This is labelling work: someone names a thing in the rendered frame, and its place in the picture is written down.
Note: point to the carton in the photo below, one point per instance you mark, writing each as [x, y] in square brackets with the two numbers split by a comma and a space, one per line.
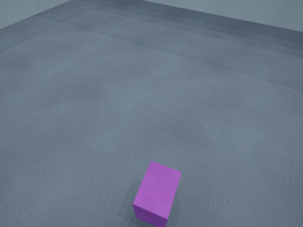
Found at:
[156, 193]

